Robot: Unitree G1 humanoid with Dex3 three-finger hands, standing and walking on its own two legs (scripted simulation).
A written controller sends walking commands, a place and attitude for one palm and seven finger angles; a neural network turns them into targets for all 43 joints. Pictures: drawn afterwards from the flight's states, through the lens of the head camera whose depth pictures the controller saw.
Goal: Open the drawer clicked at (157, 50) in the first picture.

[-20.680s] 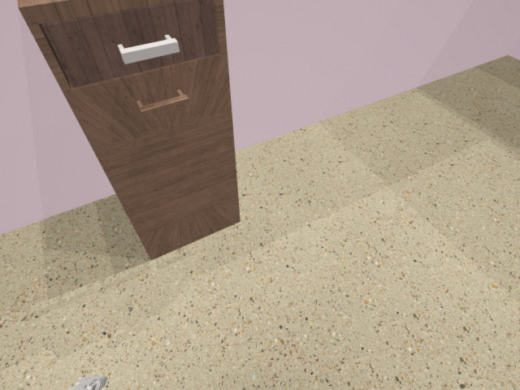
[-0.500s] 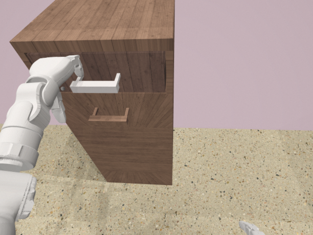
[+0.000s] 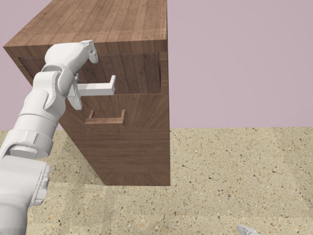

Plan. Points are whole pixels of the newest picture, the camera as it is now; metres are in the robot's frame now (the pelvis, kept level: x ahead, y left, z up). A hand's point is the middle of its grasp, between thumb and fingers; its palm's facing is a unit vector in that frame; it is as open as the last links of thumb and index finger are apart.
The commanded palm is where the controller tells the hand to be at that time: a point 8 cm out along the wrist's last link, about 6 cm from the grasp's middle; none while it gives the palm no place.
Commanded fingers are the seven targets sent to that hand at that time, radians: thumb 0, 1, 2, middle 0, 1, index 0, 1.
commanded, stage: move the hooked fingers above the handle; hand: left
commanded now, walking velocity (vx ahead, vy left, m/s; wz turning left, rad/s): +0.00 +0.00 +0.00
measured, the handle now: (92, 84) +0.50 +0.20 +0.13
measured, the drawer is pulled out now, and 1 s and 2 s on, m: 0.00 0.00 0.00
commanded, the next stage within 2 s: lift the fingers back up to retry in 0.10 s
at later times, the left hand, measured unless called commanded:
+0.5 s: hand (84, 73) +0.46 +0.19 +0.19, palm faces +0.09 -0.05 -0.99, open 13.6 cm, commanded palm +0.43 +0.22 +0.25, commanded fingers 0.00 -0.50 0.30 -0.30 -1.20 -0.30 -1.20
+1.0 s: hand (77, 77) +0.45 +0.21 +0.19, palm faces +0.05 -0.04 -1.00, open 13.8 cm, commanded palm +0.42 +0.22 +0.25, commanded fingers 0.00 -0.50 0.30 -0.30 -1.20 -0.30 -1.20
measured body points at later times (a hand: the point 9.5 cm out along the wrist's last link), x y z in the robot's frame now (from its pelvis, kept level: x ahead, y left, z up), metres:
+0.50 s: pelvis +0.01 +0.00 +0.00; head +0.04 -0.03 +0.45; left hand +0.45 +0.19 +0.25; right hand +0.14 -0.25 -0.13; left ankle -0.02 +0.10 -0.74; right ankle +0.00 -0.11 -0.74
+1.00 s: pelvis +0.02 +0.00 +0.00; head +0.05 -0.02 +0.45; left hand +0.44 +0.21 +0.24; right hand +0.16 -0.25 -0.13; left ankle -0.02 +0.10 -0.74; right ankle +0.00 -0.11 -0.74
